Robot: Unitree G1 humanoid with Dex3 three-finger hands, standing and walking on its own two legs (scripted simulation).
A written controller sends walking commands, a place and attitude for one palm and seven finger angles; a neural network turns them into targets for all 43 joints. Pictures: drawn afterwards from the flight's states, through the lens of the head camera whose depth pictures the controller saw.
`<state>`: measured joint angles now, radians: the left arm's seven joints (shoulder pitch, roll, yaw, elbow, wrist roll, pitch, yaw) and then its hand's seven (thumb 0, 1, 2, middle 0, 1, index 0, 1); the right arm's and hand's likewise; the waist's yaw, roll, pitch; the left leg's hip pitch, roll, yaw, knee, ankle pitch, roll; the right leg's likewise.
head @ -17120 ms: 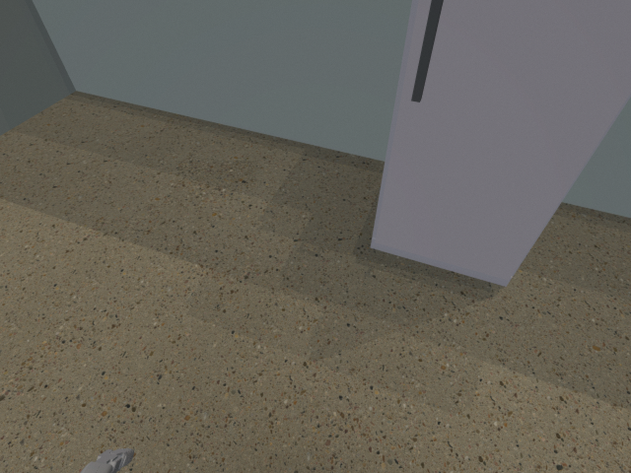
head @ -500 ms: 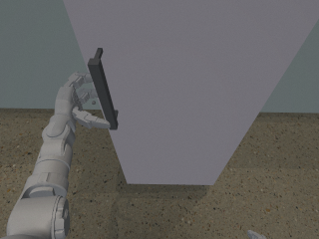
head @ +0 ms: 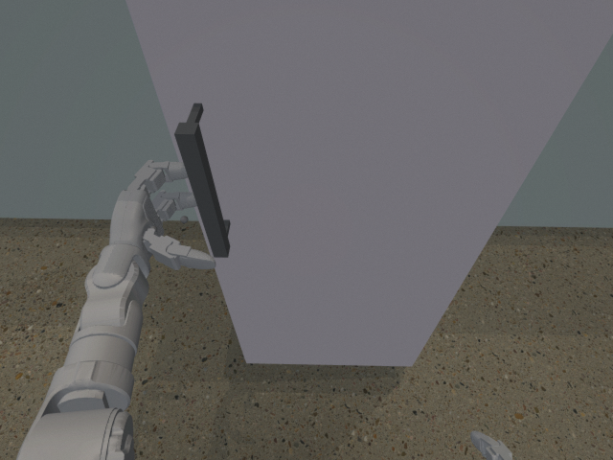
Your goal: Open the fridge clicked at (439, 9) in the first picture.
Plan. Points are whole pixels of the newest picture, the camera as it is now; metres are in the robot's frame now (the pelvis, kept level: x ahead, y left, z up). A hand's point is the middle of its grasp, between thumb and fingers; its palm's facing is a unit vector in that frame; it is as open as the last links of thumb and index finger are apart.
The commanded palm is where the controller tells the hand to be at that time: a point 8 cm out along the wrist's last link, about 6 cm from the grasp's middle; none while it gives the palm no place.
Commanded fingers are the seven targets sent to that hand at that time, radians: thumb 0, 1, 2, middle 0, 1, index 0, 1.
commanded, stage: slide the fingers in behind the handle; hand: left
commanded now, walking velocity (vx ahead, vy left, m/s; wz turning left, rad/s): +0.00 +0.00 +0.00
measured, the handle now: (210, 189) +0.46 +0.15 +0.11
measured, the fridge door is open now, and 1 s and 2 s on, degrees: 0 0 0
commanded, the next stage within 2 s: grip the handle and tug to test in 1.34 s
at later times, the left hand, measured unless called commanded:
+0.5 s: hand (200, 216) +0.40 +0.15 +0.11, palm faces -0.01 -1.00 +0.00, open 14.0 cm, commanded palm +0.37 +0.20 +0.12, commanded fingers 0.00 -0.50 0.30 -0.30 -1.20 -0.30 -1.20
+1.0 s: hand (218, 207) +0.41 +0.13 +0.11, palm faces -0.01 -1.00 +0.00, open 14.0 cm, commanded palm +0.38 +0.19 +0.12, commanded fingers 0.00 -0.50 0.30 -0.30 -1.20 -0.30 -1.20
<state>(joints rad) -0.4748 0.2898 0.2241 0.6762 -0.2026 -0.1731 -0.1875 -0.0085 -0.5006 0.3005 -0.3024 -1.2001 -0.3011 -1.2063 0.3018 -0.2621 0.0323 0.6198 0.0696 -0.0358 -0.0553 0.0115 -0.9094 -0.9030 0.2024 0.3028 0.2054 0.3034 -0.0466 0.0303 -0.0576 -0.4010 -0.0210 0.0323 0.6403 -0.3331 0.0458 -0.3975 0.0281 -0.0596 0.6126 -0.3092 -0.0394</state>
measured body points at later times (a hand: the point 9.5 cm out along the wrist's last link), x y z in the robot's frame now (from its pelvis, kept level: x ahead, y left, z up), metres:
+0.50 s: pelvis +0.01 +0.00 +0.00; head +0.03 +0.00 +0.45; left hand +0.40 +0.21 +0.11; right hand +0.11 -0.25 -0.11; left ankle -0.01 +0.09 -0.72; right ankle +0.00 -0.09 -0.72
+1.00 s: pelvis +0.00 +0.00 +0.00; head +0.03 -0.01 +0.45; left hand +0.41 +0.18 +0.12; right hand +0.11 -0.25 -0.11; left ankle -0.01 +0.09 -0.72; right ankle +0.00 -0.09 -0.72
